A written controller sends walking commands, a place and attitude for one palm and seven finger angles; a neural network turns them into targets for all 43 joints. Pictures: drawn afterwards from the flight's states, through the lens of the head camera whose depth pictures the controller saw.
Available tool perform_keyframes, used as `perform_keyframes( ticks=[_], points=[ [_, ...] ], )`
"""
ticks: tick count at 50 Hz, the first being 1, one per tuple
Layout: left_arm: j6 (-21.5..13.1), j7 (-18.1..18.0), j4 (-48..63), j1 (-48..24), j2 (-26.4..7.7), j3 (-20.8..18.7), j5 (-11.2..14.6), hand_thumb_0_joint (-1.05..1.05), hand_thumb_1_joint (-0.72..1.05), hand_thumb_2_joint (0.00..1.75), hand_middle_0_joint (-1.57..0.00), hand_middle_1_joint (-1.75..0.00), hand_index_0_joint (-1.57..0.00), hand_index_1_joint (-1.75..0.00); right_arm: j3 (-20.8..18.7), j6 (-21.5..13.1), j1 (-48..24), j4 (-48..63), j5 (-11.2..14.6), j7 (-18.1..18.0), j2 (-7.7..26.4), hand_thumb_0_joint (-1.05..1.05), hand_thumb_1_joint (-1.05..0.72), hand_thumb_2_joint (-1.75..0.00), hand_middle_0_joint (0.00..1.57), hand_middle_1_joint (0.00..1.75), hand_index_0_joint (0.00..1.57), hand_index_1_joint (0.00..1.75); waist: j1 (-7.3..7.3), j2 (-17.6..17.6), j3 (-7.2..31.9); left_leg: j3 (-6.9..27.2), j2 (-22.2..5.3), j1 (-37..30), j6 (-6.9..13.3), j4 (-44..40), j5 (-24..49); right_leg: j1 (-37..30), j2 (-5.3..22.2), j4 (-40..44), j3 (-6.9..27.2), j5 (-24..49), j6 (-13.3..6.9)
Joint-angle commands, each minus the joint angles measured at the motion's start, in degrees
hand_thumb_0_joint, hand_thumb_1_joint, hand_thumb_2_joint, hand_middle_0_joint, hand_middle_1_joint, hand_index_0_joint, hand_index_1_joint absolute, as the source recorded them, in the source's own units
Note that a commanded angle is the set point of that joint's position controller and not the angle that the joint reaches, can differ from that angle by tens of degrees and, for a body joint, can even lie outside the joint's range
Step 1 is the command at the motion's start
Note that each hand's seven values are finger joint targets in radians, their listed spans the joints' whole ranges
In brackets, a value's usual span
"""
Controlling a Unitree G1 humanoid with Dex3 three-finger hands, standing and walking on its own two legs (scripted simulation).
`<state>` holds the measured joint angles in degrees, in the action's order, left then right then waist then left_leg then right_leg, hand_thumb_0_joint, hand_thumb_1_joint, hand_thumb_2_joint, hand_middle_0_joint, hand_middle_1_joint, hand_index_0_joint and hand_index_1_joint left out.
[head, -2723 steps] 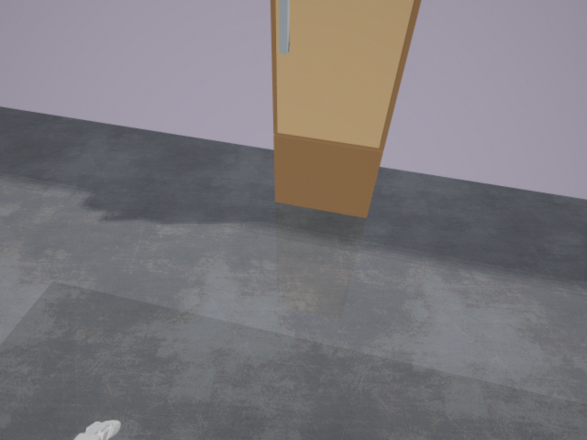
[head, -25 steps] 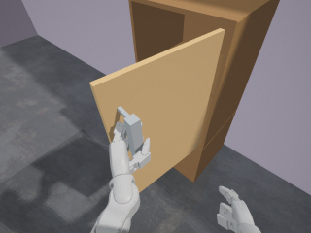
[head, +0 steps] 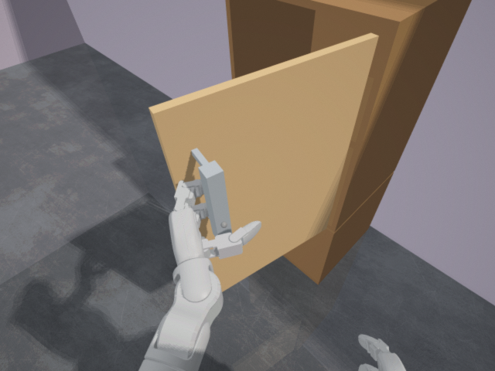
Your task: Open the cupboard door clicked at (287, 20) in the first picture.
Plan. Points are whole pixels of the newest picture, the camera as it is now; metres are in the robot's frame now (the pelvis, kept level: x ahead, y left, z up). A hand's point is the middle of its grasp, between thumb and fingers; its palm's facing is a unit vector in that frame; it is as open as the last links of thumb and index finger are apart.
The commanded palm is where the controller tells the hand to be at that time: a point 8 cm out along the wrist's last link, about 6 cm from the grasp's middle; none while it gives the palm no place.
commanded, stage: open thumb and fingers to let go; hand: left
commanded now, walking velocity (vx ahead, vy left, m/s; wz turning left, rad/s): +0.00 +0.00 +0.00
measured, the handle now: (210, 197) +0.37 +0.09 +0.10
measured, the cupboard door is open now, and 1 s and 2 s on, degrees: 78 79 79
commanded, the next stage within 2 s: slide the hand sideways off the handle in 0.40 s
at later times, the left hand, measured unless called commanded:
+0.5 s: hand (233, 224) +0.31 +0.05 +0.11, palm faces +0.28 -0.96 -0.03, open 15.8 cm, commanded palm +0.27 +0.08 +0.09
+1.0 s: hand (222, 244) +0.28 +0.06 +0.10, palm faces -0.12 -0.99 -0.02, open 16.4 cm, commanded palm +0.25 +0.11 +0.09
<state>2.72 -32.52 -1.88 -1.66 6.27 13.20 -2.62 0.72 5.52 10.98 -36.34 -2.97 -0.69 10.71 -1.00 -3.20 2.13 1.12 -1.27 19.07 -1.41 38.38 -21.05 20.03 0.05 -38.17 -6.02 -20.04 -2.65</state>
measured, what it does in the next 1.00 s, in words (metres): stands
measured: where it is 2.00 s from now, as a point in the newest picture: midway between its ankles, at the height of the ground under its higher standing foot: outside the picture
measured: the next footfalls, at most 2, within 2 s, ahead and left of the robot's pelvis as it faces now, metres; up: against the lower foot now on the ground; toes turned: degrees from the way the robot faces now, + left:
none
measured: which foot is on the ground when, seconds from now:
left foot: down 0.00-1.00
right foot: down 0.00-1.00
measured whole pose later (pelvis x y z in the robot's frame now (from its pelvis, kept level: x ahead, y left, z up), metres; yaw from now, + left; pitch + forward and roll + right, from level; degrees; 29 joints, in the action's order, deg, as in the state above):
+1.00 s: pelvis -0.03 +0.02 +0.00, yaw -2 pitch +0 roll +0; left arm -4.2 -6.6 -6.8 -4.1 -0.4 11.6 2.2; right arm 3.0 -1.9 13.3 -32.5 0.2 -0.6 11.3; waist -1.4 -1.7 1.2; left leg -1.8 -0.1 18.9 0.5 38.5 -19.5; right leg 21.0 1.1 -38.8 -3.0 -17.7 -1.1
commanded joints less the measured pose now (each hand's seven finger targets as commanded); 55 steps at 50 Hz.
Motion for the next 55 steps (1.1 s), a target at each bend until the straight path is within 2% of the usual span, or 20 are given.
perform_keyframes(
  ticks=[1,8,16,17,19,25,26,27,28,29,31,32,33,35,37,41,44,45,50,55],
  points=[
    [-5.4,-0.1,11.68,-16.33,5.38,1.2,-1.37,0.0,-0.5,0.3,-0.3,-1.2,-0.3,-1.2,-1.46,-4.61,-8.95,9.81,0.04,-0.65,3.73,0.0,-0.9,-0.9,0.2,0.3,0.2,0.3,0.42,9.45,12.86,-0.68,2.21,-1.83,2.05,-2.47,13.79,-6.58,2.31,8.12,5.12,16.72,1.6],
    [-6.68,-2.03,6.67,-21.41,4.9,0.11,-2.33,0.0,-0.5,0.3,-0.24,-0.85,-0.24,-0.85,-1.57,-5.48,-9.27,8.58,0.03,-0.72,3.8,0.0,-0.9,-0.9,0.2,0.3,0.2,0.3,0.61,7.92,10.12,-0.73,2.21,-1.73,2.05,-3.57,9.51,-3.53,2.12,10.55,5.27,5.6,0.99],
    [-6.07,-3.49,1.88,-24.64,6.94,0.41,-2.41,0.0,-0.5,0.3,-0.18,-0.45,-0.18,-0.45,-1.71,-5.33,-9.54,8.16,0.05,-0.19,3.73,0.0,-0.9,-0.9,0.2,0.3,0.2,0.3,0.45,8.32,10.42,-0.79,1.82,-2.47,1.93,-4.85,9.25,-3.05,1.17,10.18,3.89,4.33,0.53],
    [-5.93,-3.48,1.49,-24.77,7.31,0.9,-2.59,0.0,-0.5,0.3,-0.17,-0.4,-0.17,-0.4,-1.62,-5.09,-9.84,8.04,0.27,0.01,3.78,0.0,-0.9,-0.9,0.2,0.3,0.2,0.3,0.29,6.28,9.91,-0.79,1.77,-2.74,1.82,-5.12,9.16,-2.74,1.08,10.18,3.79,4.19,0.32],
    [-5.7,-3.84,1.57,-26.16,8.65,1.8,-2.54,0.0,-0.5,0.3,-0.15,-0.3,-0.15,-0.3,-1.52,-5.03,-9.84,8.17,0.18,0.29,3.66,0.0,-0.9,-0.9,0.2,0.3,0.2,0.3,0.41,6.29,10.19,-0.65,1.61,-2.61,1.74,-5.52,9.46,-2.72,0.87,9.13,3.15,4.92,0.25],
    [-4.86,-5.18,-0.48,-30.82,9.25,1.63,-2.28,0.0,-0.5,0.3,-0.15,-0.3,-0.15,-0.3,-1.32,-4.45,-10.78,7.58,0.36,0.58,3.57,0.0,-0.9,-0.9,0.2,0.3,0.2,0.3,0.66,7.49,9.92,-0.11,1.52,-2.07,1.62,-5.68,7.74,-1.35,0.55,8.58,2.67,2.9,0.21],
    [-7.13,7.62,-1.14,-26.56,5.34,14.22,-7.45,0.0,-0.5,0.3,-0.15,-0.3,-0.15,-0.3,-1.29,-3.82,-4.73,6.31,0.28,0.56,5.37,0.0,-0.9,-0.9,0.2,0.3,0.2,0.3,5.12,12.09,6.68,0.03,1.27,-3.81,2.65,-6.05,10.43,-0.31,0.46,7.03,4.22,9.77,0.1],
    [-9.78,14.69,2.02,-29.61,1.23,9.94,-4.99,0.0,-0.5,0.3,-0.15,-0.3,-0.15,-0.3,-1.46,-3.64,-4.34,8.69,1.01,-0.1,5.64,0.0,-0.9,-0.9,0.2,0.3,0.2,0.3,3.45,8.02,11.95,-0.56,1.8,-4.12,2.94,-5.55,12.31,-2.14,0.63,5.51,4.04,13.85,-0.18],
    [-11.96,18.7,2.94,-31.06,-1.58,8.48,-4.21,0.0,-0.5,0.3,-0.15,-0.3,-0.15,-0.3,-1.18,-3.93,-4.47,9.29,1.18,-0.92,5.19,0.0,-0.9,-0.9,0.2,0.3,0.2,0.3,2.68,6.66,14.95,-0.77,2.21,-4.97,3.16,-4.97,13.68,-3.98,0.83,4.41,4.29,16.49,-0.17],
    [-13.21,21.92,4.37,-33.55,-1.64,9.26,-3.6,0.0,-0.5,0.3,-0.15,-0.3,-0.15,-0.3,-0.91,-4.42,-4.51,9.68,1.4,-1.5,5.08,0.0,-0.9,-0.9,0.2,0.3,0.2,0.3,3.06,4.52,15.96,-0.62,2.2,-5.98,3.22,-4.64,13.82,-3.71,0.93,4.05,4.22,16.85,-0.11],
    [-14.09,29.03,2.09,-33.7,-1.15,10.17,-0.25,0.0,-0.5,0.3,-0.15,-0.3,-0.15,-0.3,-0.05,-6.06,-4.49,10.49,2.35,-2.06,5.18,0.0,-0.9,-0.9,0.2,0.3,0.2,0.3,3.98,4.55,12.92,0.17,2.13,-5.65,3.26,-4.94,10.7,-1.87,0.7,4.63,3.79,13.42,-0.07],
    [-13.83,30.95,1.93,-32.81,0.09,9.62,2.54,0.0,-0.5,0.3,-0.15,-0.3,-0.15,-0.3,0.18,-6.74,-4.97,11.12,3.14,-2.21,5.05,0.0,-0.9,-0.9,0.2,0.3,0.2,0.3,3.64,2.81,11.87,0.52,1.98,-5.39,2.91,-5.5,8.81,-1.4,0.43,5.1,3.52,10.82,-0.21],
    [-13.15,31.8,0.67,-31.71,1.59,9.28,5.1,0.0,-0.5,0.3,-0.15,-0.3,-0.15,-0.3,0.54,-7.6,-5.64,11.5,3.65,-2.29,4.97,0.0,-0.9,-0.9,0.2,0.3,0.2,0.3,3.61,3.47,9.86,0.95,1.86,-4.83,2.74,-6.03,6.86,-0.6,0.15,5.61,2.97,8.54,-0.01],
    [-11.43,31.81,0.72,-29.68,1.33,5.52,9.33,0.0,-0.5,0.3,-0.15,-0.3,-0.15,-0.3,0.7,-9.2,-6.6,11.8,4.17,-2.32,5.34,0.0,-0.9,-0.9,0.2,0.3,0.2,0.3,2.38,6.56,9.34,1.63,1.67,-3.63,2.35,-7.11,4.23,-0.93,-0.14,6.63,2.31,4.82,0.37],
    [-10.3,30.48,-0.04,-26.1,0.57,2.7,10.71,0.0,-0.5,0.3,-0.15,-0.3,-0.15,-0.3,0.77,-10.25,-6.61,11.66,4.26,-1.96,5.65,0.0,-0.9,-0.9,0.2,0.3,0.2,0.3,1.27,9.33,8.03,1.8,1.54,-2.24,2.04,-8.03,2.99,-1.22,-0.2,7.22,1.94,2.57,0.65],
    [-10.58,27.21,4.19,-21.88,-0.8,1.93,7.34,0.0,-0.5,0.3,-0.15,-0.3,-0.15,-0.3,0.14,-11.25,-5.6,12.23,3.85,-0.45,5.7,0.0,-0.9,-0.9,0.2,0.3,0.2,0.3,0.37,8.67,8.94,1.02,1.29,-2.45,2.06,-7.93,4.3,-1.0,0.03,6.28,2.27,3.35,0.8],
    [-10.89,25.87,5.72,-20.45,-3.7,1.07,4.23,0.0,-0.5,0.3,-0.15,-0.3,-0.15,-0.3,0.01,-11.06,-5.16,12.78,3.5,0.22,5.73,0.0,-0.9,-0.9,0.2,0.3,0.2,0.3,-0.07,5.28,8.16,0.58,1.28,-1.71,1.99,-7.8,3.95,-0.6,0.24,5.71,2.84,3.08,0.48],
    [-10.86,25.83,6.0,-19.87,-4.73,0.45,3.74,0.0,-0.5,0.3,-0.15,-0.3,-0.15,-0.3,-0.02,-10.91,-5.03,12.86,3.47,0.18,5.77,0.0,-0.9,-0.9,0.2,0.3,0.2,0.3,0.08,6.45,7.85,0.28,1.26,-1.71,2.2,-7.63,4.21,-0.8,0.2,6.15,3.1,3.35,0.54],
    [-9.49,27.42,11.02,-12.56,-8.02,-3.08,4.99,0.0,-0.5,0.3,-0.15,-0.3,-0.15,-0.3,0.23,-10.42,-6.01,14.47,3.42,-0.39,5.77,0.0,-0.9,-0.9,0.2,0.3,0.2,0.3,-1.4,5.96,9.35,-1.05,1.48,-1.83,2.36,-7.53,6.53,-4.61,0.27,7.06,4.03,6.44,0.6],
    [-8.75,28.51,17.36,-6.75,-9.07,-4.6,6.93,0.0,-0.5,0.3,-0.15,-0.3,-0.15,-0.3,0.52,-10.59,-6.76,15.21,3.53,-0.82,5.42,0.0,-0.9,-0.9,0.2,0.3,0.2,0.3,-1.42,5.96,8.87,-1.57,1.52,-2.77,2.33,-7.35,8.73,-5.98,0.25,7.54,4.14,9.86,0.94]
  ],
)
